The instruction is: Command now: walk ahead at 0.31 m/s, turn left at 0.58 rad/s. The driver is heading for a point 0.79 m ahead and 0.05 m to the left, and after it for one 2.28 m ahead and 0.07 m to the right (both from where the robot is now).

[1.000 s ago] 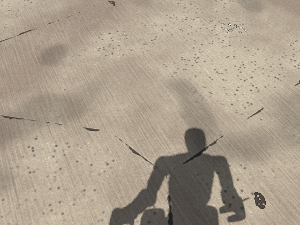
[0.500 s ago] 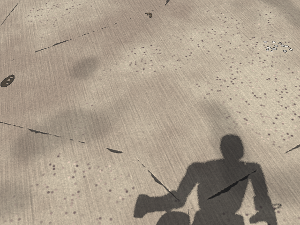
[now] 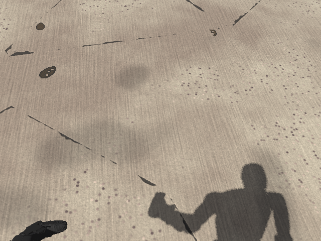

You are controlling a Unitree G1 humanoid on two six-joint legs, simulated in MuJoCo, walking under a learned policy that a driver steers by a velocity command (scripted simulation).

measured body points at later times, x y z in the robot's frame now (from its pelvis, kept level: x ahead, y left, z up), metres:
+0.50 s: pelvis +0.14 -0.02 -0.01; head +0.18 +0.01 +0.44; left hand +0.18 +0.29 -0.14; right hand +0.38 -0.25 -0.10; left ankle +0.16 +0.12 -0.73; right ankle +0.22 -0.13 -0.75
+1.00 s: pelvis +0.19 +0.01 -0.01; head +0.19 +0.01 +0.44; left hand +0.15 +0.30 -0.14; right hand +0.40 -0.19 -0.12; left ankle +0.14 +0.11 -0.72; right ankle +0.20 -0.12 -0.75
